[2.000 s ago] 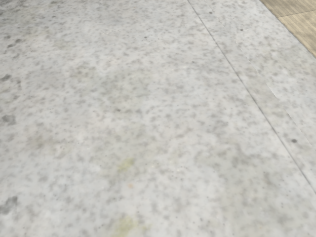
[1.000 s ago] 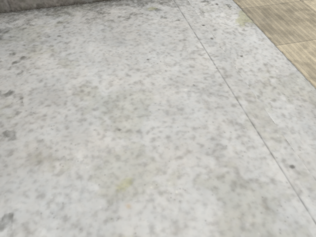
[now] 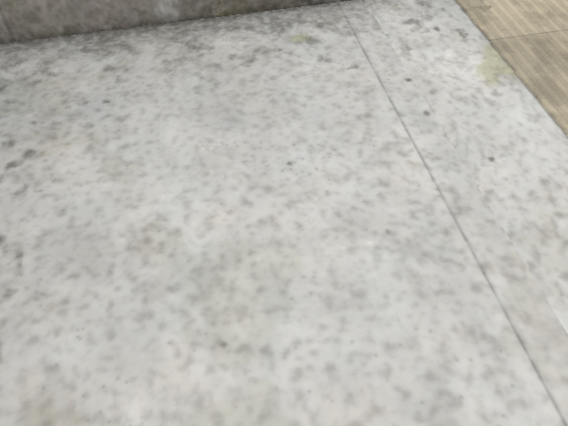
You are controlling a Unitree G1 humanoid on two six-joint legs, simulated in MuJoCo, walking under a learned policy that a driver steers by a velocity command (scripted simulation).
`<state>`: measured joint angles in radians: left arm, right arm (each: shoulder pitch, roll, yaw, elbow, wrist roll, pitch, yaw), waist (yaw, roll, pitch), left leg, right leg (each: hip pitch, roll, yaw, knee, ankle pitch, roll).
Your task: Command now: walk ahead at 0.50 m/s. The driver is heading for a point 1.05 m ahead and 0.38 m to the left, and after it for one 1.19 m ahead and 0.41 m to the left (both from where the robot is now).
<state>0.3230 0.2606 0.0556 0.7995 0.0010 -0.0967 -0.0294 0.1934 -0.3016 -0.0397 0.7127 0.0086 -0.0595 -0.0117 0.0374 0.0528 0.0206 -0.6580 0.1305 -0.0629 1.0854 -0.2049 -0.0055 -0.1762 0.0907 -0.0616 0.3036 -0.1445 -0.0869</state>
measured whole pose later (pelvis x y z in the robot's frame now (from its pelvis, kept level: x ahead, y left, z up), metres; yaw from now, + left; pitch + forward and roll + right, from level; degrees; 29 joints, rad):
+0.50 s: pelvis +0.28 +0.08 +0.00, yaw +0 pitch +1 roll +0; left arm 0.21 0.30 0.05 0.79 -0.01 -0.06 -0.01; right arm 0.31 -0.26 -0.04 0.77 0.00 -0.09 0.03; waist -0.03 -0.05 0.01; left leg -0.22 -0.05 0.05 0.35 -0.16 0.08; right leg -0.60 -0.10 0.04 1.09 -0.24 -0.01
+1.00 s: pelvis +0.54 +0.04 +0.00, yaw +13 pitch +1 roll -2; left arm 0.20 0.25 0.06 0.81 0.01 -0.10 -0.01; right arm 0.30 -0.31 -0.07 0.76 0.03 -0.03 -0.01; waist 0.01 0.05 0.02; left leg -0.55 0.07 -0.05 1.16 -0.33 0.02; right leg -0.24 0.01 -0.09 0.39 -0.17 -0.02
